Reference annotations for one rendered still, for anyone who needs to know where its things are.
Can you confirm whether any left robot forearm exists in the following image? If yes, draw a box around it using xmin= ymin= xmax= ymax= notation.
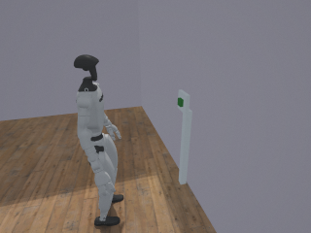
xmin=103 ymin=113 xmax=112 ymax=128

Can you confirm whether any robot right hand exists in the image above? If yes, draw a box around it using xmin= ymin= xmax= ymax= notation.
xmin=94 ymin=170 xmax=116 ymax=196

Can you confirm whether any robot left hand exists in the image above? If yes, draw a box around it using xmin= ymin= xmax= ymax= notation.
xmin=106 ymin=124 xmax=121 ymax=141

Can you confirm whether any humanoid robot torso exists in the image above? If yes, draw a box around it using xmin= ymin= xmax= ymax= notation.
xmin=76 ymin=84 xmax=107 ymax=151

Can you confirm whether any button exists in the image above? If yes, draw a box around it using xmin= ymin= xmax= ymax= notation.
xmin=177 ymin=97 xmax=184 ymax=107

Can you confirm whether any panel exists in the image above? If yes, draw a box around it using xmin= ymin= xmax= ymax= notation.
xmin=178 ymin=89 xmax=192 ymax=184

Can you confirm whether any robot right upper arm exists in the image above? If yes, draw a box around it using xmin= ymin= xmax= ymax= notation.
xmin=77 ymin=93 xmax=93 ymax=139

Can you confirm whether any right robot forearm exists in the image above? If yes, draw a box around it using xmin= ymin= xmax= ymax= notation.
xmin=79 ymin=131 xmax=104 ymax=174

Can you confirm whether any right robot foot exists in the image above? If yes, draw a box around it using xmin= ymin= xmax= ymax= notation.
xmin=94 ymin=216 xmax=121 ymax=226

